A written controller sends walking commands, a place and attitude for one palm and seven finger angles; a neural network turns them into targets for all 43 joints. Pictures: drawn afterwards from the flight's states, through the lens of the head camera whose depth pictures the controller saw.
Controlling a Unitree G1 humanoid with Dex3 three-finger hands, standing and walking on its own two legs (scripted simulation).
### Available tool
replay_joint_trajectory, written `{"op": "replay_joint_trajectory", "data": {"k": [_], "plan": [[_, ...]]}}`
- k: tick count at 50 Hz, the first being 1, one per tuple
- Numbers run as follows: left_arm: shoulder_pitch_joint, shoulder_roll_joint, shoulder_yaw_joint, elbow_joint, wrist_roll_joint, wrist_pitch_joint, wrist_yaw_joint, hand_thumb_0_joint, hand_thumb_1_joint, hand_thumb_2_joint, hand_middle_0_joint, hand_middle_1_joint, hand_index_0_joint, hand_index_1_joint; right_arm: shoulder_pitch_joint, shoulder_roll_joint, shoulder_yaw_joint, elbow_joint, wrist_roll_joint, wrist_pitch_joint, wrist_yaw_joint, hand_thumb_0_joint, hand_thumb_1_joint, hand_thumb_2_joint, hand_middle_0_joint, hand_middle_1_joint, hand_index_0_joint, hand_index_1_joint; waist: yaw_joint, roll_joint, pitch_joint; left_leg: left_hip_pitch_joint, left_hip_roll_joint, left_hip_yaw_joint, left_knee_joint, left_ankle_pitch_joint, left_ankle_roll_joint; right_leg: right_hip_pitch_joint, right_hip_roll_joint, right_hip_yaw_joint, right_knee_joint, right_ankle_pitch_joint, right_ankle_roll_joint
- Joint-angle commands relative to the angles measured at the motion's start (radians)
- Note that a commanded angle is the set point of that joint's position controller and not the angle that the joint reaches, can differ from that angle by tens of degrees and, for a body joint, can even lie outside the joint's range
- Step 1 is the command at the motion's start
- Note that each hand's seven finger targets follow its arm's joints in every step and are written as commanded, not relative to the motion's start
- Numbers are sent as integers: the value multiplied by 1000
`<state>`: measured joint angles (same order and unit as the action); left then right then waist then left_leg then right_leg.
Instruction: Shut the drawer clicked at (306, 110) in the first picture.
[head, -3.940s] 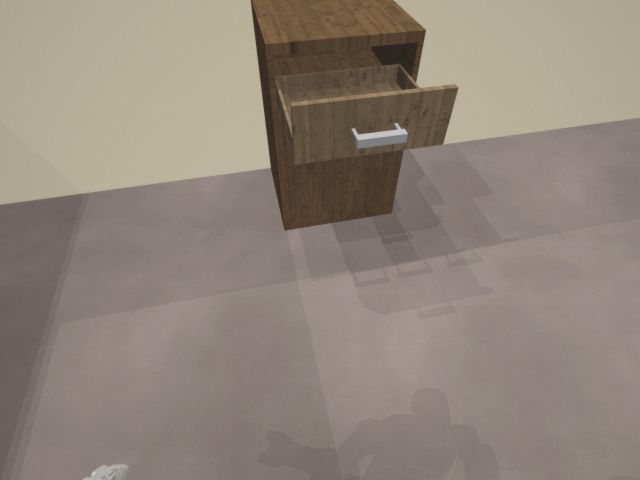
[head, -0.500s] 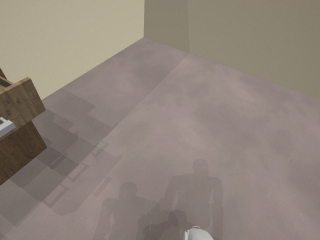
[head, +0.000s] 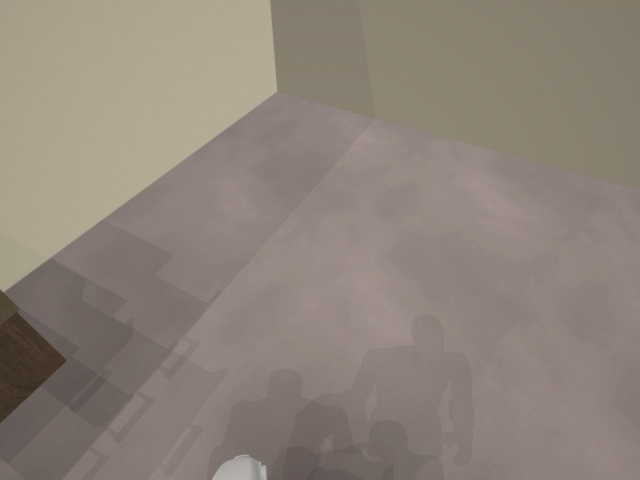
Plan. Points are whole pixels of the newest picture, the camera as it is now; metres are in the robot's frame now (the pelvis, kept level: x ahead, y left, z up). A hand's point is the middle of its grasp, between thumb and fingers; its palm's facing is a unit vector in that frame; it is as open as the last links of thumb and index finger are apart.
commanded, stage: walk to a spot facing it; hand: left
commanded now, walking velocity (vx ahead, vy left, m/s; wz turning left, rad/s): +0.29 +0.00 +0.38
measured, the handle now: out of the picture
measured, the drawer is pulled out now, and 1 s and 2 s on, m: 0.30 0.30 0.30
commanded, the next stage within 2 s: turn to face it in 0.10 s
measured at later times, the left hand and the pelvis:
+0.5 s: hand out of the picture +0.17 +0.25 -0.18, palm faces +0.26 -0.94 -0.22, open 7.4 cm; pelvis +0.16 +0.04 -0.01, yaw +11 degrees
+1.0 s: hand out of the picture +0.16 +0.20 -0.16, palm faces +0.51 -0.82 -0.25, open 7.4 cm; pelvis +0.20 +0.00 +0.00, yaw +31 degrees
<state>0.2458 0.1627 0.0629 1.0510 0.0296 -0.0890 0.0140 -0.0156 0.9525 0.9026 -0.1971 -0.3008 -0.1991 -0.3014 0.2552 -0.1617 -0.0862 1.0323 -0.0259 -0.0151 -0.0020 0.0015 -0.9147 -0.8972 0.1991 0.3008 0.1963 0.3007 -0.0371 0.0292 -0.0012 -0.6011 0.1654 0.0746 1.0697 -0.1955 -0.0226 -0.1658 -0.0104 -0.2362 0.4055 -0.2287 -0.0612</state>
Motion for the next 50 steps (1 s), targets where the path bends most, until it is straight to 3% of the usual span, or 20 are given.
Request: {"op": "replay_joint_trajectory", "data": {"k": [1, 7, 8, 10, 11, 12, 13, 15, 17, 19, 26, 30, 31, 32, 33, 34, 36, 38, 42, 50], "plan": [[113, 93, 2, -2, -6, -12, -1, 0, 900, 900, -200, -300, -200, -300, -22, -2, 15, -63, 0, -7, 32, 0, -900, -900, 200, 300, 200, 300, 36, -117, 128, -29, 10, -5, -175, 77, -4, -31, -289, 138, -266, 66, -71], [176, 124, 1, 24, -1, 0, 7, 0, 900, 900, -200, -300, -200, -300, -163, -25, 28, -123, 0, -21, 43, 0, -900, -900, 200, 300, 200, 300, 74, -108, 127, 63, -43, 52, -379, 12, 35, 125, -320, 91, -172, 328, -47], [171, 137, 4, 26, 1, 2, 7, 0, 900, 900, -200, -300, -200, -300, -140, -37, 26, -120, 1, -24, 41, 0, -900, -900, 200, 300, 200, 300, 60, -93, 112, 118, -57, 61, -408, -18, 47, 136, -330, 78, -117, 406, -45], [161, 146, 7, 23, -7, 9, 10, 0, 900, 900, -200, -300, -200, -300, 41, -76, 16, -72, -8, -32, 28, 0, -900, -900, 200, 300, 200, 300, -19, -74, -1, 389, -120, 83, -536, 53, 67, 105, -273, 10, 173, 556, -1], [173, 133, 9, 4, -15, 14, 2, 0, 900, 900, -200, -300, -200, -300, 173, -171, -4, -49, -15, -36, 15, 0, -900, -900, 200, 300, 200, 300, -71, 59, -118, 639, -17, -56, -568, 250, 114, -55, -196, -25, 432, 371, 55], [190, 82, 2, -32, -30, 16, -8, 0, 900, 900, -200, -300, -200, -300, 250, -289, -29, -40, -8, -37, 1, 0, -900, -900, 200, 300, 200, 300, -75, 299, -197, 824, 256, -439, -634, 587, 254, -338, -44, -3, 761, -319, 109], [90, 121, 2, -85, -19, 17, -2, 0, 900, 900, -200, -300, -200, -300, 265, -311, -23, -40, 12, -26, -5, 0, -900, -900, 200, 300, 200, 300, -85, 126, -157, 753, 293, -465, -644, 693, 305, -388, -47, 126, 903, -396, 88], [56, 88, 9, -84, -19, 31, 2, 0, 900, 900, -200, -300, -200, -300, 110, -237, -7, -69, 14, -40, -21, 0, -900, -900, 200, 300, 200, 300, -30, 158, -98, 597, 241, -384, -689, 533, 271, -466, -104, 221, 953, -272, 106], [89, 77, 16, -66, -12, 54, -6, 0, 900, 900, -200, -300, -200, -300, -8, -171, 11, -94, 13, -43, -20, 0, -900, -900, 200, 300, 200, 300, 36, 108, -36, 415, 134, -242, -722, 485, 203, -378, -119, 219, 851, -178, 124], [141, 69, 19, -64, -14, 78, -5, 0, 900, 900, -200, -300, -200, -300, -55, -173, 7, -112, 13, -36, -15, 0, -900, -900, 200, 300, 200, 300, 67, 85, -70, 330, 88, -174, -741, 393, 184, -285, -106, 206, 762, -149, 134], [15, 80, 30, -168, -13, 105, 3, 0, 900, 900, -200, -300, -200, -300, -64, -208, -26, -137, 1, 7, -6, 0, -900, -900, 200, 300, 200, 300, 36, 110, -24, 267, 68, -304, -769, 58, 201, -237, -66, 196, 446, -141, 143], [48, 101, 33, -191, -18, 91, 7, 0, 900, 900, -200, -300, -200, -300, -87, -223, -39, -164, 3, 26, -4, 0, -900, -900, 200, 300, 200, 300, 64, 113, -46, 236, 23, -354, -658, 124, 164, -58, -11, 177, 183, -70, 131], [74, 125, 38, -192, -17, 83, 11, 0, 900, 900, -200, -300, -200, -300, -92, -208, -38, -173, 9, 26, -1, 0, -900, -900, 200, 300, 200, 300, 82, 69, -60, 183, -22, -330, -581, 110, 124, 49, -40, 198, 34, 1, 123], [101, 208, 53, -199, -2, 72, 20, 0, 900, 900, -200, -300, -200, -300, -75, -144, -30, -188, 20, 26, 6, 0, -900, -900, 200, 300, 200, 300, 96, -152, -83, 24, -131, -208, -382, -84, 49, 187, -249, 401, -115, -17, 69], [86, 296, 63, -221, 3, 75, 23, 0, 900, 900, -200, -300, -200, -300, -79, -110, -25, -219, 16, 28, 9, 0, -900, -900, 200, 300, 200, 300, 97, -337, -52, -58, -223, -71, -138, -384, -16, 128, -495, 599, -170, 99, -47], [45, 268, 63, -231, -5, 72, 28, 0, 900, 900, -200, -300, -200, -300, -88, -165, -36, -212, 3, 40, 7, 0, -900, -900, 200, 300, 200, 300, 88, -316, -33, -22, -157, -143, 17, -381, -5, 13, -494, 554, -166, 104, -79], [-72, 200, 36, -257, -8, 75, 25, 0, 900, 900, -200, -300, -200, -300, -63, -151, -36, -171, 2, 56, 18, 0, -900, -900, 200, 300, 200, 300, 25, -168, 38, -12, -124, -115, 170, -232, -20, -62, -375, 371, -138, 86, -57], [-90, 168, 26, -263, -6, 71, 25, 0, 900, 900, -200, -300, -200, -300, -38, -133, -28, -159, 5, 58, 27, 0, -900, -900, 200, 300, 200, 300, 14, -162, 30, 3, -115, -82, 159, -179, -38, -34, -330, 249, -103, 220, -44], [7, 198, 30, -229, -4, 72, 22, 0, 900, 900, -200, -300, -200, -300, -108, -125, -19, -178, 6, 66, 28, 0, -900, -900, 200, 300, 200, 300, 62, -185, 1, 16, -118, -39, 24, -211, -58, 87, -341, 191, -64, 368, -58], [52, 254, 48, -203, 3, 90, 16, 0, 900, 900, -200, -300, -200, -300, -192, -125, 3, -215, 16, 53, 31, 0, -900, -900, 200, 300, 200, 300, 95, -252, -39, 157, -124, 34, -295, -248, -31, 129, -382, 116, 14, 466, -57]]}}
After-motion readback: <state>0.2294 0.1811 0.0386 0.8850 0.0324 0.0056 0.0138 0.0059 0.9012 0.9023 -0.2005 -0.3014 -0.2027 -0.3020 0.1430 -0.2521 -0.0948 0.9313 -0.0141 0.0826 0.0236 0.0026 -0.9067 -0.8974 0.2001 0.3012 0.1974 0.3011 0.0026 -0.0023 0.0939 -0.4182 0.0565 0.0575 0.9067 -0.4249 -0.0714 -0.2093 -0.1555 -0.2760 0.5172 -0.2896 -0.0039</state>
